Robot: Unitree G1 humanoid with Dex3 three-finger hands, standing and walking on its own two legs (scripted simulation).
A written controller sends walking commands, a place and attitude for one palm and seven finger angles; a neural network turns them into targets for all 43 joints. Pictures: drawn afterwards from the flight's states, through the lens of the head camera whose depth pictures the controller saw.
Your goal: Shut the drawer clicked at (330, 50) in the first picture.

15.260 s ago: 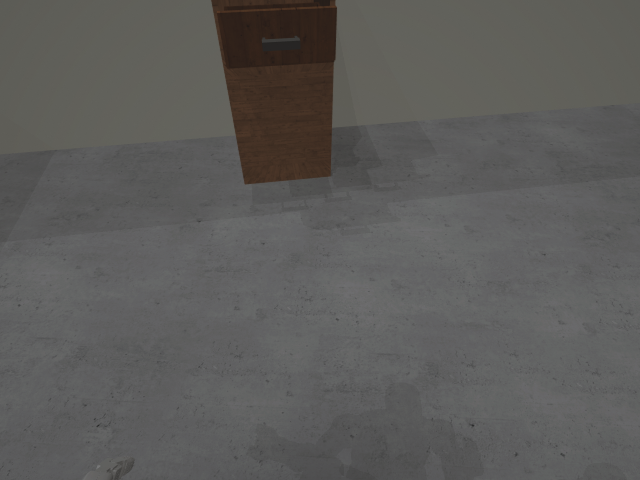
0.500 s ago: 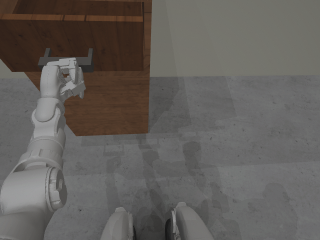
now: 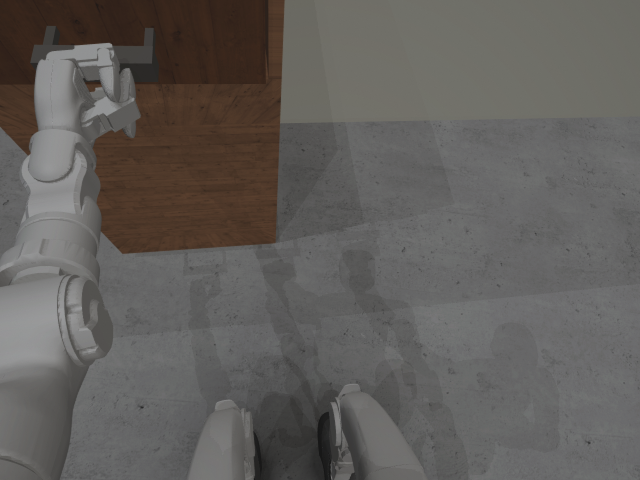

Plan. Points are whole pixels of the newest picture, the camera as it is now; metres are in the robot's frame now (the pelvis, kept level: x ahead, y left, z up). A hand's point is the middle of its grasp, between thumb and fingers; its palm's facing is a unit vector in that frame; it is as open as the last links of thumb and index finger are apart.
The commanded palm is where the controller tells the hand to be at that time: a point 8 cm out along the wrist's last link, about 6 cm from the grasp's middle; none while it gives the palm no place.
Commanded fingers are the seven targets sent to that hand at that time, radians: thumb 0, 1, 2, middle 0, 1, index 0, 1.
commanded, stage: push the drawer shut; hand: left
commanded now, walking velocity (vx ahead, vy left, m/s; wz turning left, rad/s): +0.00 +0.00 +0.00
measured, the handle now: (100, 49) +0.62 +0.20 +0.07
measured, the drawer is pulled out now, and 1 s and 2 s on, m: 0.01 0.00 0.00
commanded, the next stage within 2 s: pull the fist back off the drawer in 0.44 s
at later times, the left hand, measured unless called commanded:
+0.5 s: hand (126, 86) +0.56 +0.17 +0.08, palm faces +0.02 -1.00 -0.04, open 3.3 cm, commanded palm +0.60 +0.19 +0.08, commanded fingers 0.00 0.90 0.90 -1.40 -1.60 -1.40 -1.60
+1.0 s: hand (129, 89) +0.56 +0.16 +0.07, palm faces +0.01 -1.00 -0.04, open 3.1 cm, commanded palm +0.55 +0.18 +0.08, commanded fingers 0.00 0.90 0.90 -1.40 -1.60 -1.40 -1.60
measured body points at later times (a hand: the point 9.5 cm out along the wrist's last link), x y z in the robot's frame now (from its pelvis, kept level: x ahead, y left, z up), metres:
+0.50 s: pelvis -0.01 +0.00 -0.01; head +0.16 +0.03 +0.41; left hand +0.56 +0.22 +0.08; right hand -0.03 -0.26 -0.10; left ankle +0.03 +0.10 -0.64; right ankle +0.04 -0.12 -0.64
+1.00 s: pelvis -0.01 +0.00 -0.01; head +0.16 +0.03 +0.41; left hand +0.55 +0.22 +0.08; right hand -0.04 -0.25 -0.11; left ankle +0.03 +0.10 -0.64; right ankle +0.04 -0.12 -0.64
